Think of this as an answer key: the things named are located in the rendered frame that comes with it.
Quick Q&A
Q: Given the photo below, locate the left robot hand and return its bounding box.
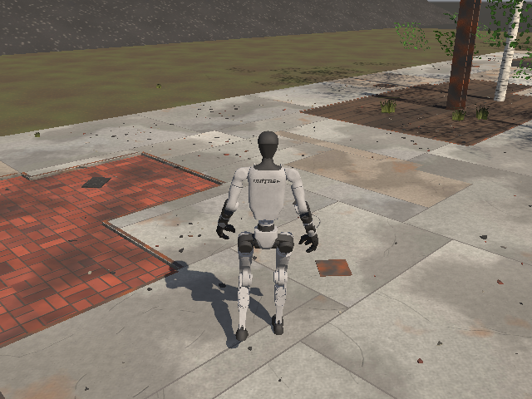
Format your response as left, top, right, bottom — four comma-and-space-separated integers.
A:
216, 224, 235, 239

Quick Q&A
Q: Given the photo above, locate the robot left upper arm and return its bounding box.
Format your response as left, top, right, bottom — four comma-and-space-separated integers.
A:
225, 166, 250, 212

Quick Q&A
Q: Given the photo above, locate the robot left forearm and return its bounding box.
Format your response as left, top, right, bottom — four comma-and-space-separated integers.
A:
218, 199, 234, 228

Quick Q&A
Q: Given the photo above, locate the robot right upper arm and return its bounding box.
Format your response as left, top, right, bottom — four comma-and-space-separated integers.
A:
284, 168, 308, 214

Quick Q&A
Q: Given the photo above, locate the robot right forearm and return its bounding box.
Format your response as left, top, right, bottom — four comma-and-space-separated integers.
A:
299, 201, 317, 237

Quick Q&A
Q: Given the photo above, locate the humanoid robot head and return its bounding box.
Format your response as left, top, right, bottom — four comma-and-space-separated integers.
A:
254, 131, 282, 170

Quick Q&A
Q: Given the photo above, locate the right robot shin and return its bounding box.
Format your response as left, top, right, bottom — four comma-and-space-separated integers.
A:
274, 271, 288, 324

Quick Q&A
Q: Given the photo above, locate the right robot hand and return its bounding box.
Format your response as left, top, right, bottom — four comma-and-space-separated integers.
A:
299, 234, 318, 253

